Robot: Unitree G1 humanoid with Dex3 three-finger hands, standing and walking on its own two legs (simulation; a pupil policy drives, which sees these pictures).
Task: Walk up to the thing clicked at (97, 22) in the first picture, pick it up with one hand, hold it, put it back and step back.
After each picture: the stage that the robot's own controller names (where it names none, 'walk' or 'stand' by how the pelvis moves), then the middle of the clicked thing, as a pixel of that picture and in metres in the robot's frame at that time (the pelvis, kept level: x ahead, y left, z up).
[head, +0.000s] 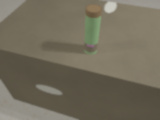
stand; (92, 31) +0.65 -0.04 +0.02
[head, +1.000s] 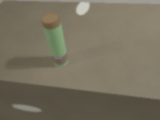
walk; (56, 42) +0.54 +0.15 +0.04
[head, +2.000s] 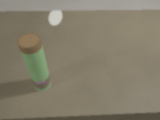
stand; (37, 65) +0.41 +0.18 +0.04
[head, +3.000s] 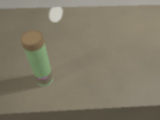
stand; (39, 62) +0.43 +0.18 +0.02
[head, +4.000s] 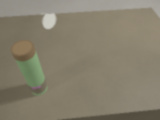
stand; (32, 71) +0.40 +0.20 +0.02
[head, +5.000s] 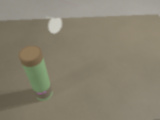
stand; (38, 76) +0.38 +0.18 +0.02
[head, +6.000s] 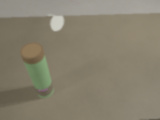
stand; (39, 73) +0.39 +0.17 +0.02
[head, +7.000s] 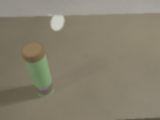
stand; (40, 72) +0.40 +0.17 +0.02
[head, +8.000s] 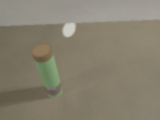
rise first; (48, 73) +0.41 +0.17 +0.02
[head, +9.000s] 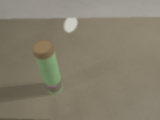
go down; (49, 70) +0.41 +0.16 +0.02
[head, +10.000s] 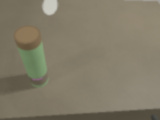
go down; (34, 61) +0.42 +0.15 +0.04
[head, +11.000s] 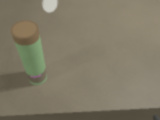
go down; (32, 57) +0.42 +0.15 +0.06
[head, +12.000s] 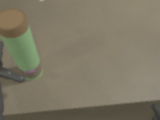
close in; (24, 51) +0.41 +0.16 +0.09
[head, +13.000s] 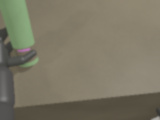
close; (19, 27) +0.49 +0.17 +0.11
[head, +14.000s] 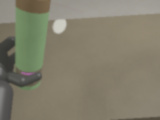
lift; (30, 46) +0.33 +0.13 +0.24
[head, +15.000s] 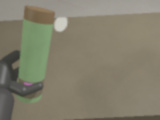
lift; (34, 57) +0.33 +0.14 +0.20
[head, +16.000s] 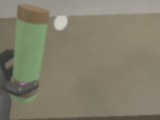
hold; (28, 56) +0.33 +0.16 +0.20
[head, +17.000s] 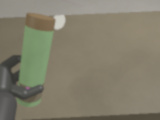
hold; (34, 62) +0.33 +0.14 +0.17
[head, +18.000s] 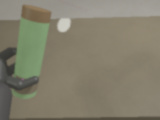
crouch; (30, 54) +0.34 +0.16 +0.20
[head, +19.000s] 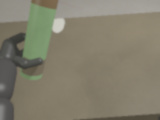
crouch; (37, 39) +0.41 +0.13 +0.20
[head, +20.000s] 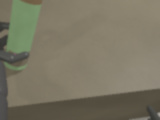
lower; (22, 31) +0.47 +0.15 +0.11
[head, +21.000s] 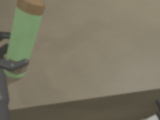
lower; (22, 40) +0.46 +0.15 +0.10
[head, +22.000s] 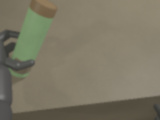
lower; (30, 40) +0.45 +0.13 +0.10
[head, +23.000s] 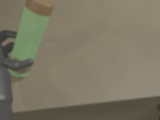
lower; (28, 39) +0.45 +0.14 +0.10
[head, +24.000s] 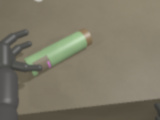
open; (60, 51) +0.47 +0.05 +0.01
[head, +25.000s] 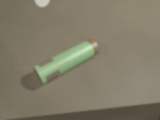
sink last; (68, 59) +0.45 +0.03 -0.01
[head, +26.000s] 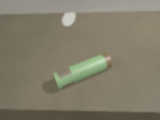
stand; (82, 70) +0.46 +0.03 -0.02
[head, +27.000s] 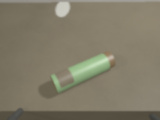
stand; (83, 71) +0.42 +0.02 +0.00
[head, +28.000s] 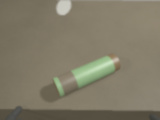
stand; (87, 74) +0.40 +0.00 +0.01
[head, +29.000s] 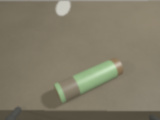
stand; (89, 79) +0.38 +0.00 +0.01
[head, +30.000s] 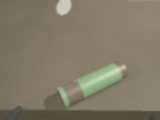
stand; (93, 82) +0.36 -0.02 +0.01
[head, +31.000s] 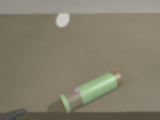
stand; (91, 90) +0.36 -0.02 -0.04
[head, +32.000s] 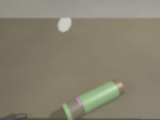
stand; (93, 99) +0.34 -0.03 -0.07
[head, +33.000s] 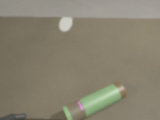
stand; (94, 102) +0.33 -0.03 -0.07
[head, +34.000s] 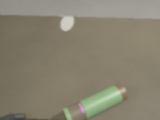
stand; (95, 104) +0.32 -0.03 -0.07
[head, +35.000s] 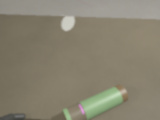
stand; (95, 105) +0.31 -0.03 -0.07
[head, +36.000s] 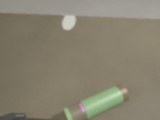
stand; (96, 104) +0.31 -0.03 -0.07
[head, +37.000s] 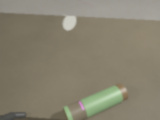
stand; (96, 103) +0.32 -0.03 -0.07
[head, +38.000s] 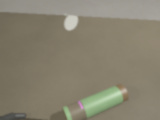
stand; (96, 103) +0.32 -0.03 -0.07
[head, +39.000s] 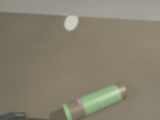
stand; (95, 101) +0.33 -0.03 -0.07
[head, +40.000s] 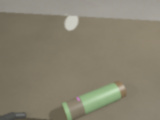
stand; (94, 100) +0.33 -0.03 -0.07
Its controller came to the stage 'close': yes
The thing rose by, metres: 0.22
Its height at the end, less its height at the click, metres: -0.09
